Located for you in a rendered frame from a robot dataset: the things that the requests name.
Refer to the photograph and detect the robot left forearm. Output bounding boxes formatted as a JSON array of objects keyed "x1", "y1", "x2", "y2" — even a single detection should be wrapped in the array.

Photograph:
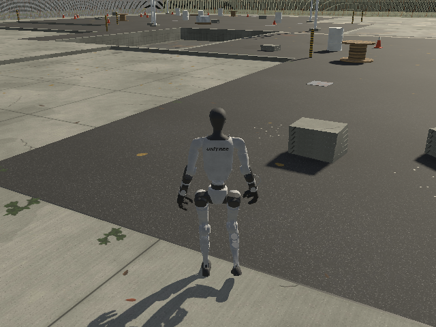
[{"x1": 178, "y1": 165, "x2": 193, "y2": 196}]

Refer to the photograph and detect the left robot hand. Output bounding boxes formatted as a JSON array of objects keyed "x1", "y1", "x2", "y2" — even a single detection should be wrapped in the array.
[{"x1": 177, "y1": 193, "x2": 193, "y2": 211}]

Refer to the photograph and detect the robot head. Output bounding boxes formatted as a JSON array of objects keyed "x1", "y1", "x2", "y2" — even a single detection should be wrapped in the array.
[{"x1": 206, "y1": 108, "x2": 230, "y2": 140}]

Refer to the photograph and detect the right robot hand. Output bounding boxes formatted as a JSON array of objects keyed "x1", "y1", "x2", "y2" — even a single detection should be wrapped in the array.
[{"x1": 243, "y1": 190, "x2": 259, "y2": 204}]

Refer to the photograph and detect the left robot shin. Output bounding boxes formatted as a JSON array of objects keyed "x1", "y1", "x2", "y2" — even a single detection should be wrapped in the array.
[{"x1": 199, "y1": 225, "x2": 210, "y2": 268}]

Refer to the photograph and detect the robot right forearm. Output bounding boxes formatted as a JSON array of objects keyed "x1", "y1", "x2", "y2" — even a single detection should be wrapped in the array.
[{"x1": 244, "y1": 164, "x2": 258, "y2": 192}]

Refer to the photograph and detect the robot right upper arm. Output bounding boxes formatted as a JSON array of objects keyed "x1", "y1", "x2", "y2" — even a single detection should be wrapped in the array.
[{"x1": 232, "y1": 137, "x2": 251, "y2": 175}]

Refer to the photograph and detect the robot left upper arm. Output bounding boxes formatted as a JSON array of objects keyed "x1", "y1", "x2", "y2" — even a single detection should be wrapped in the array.
[{"x1": 186, "y1": 137, "x2": 204, "y2": 176}]

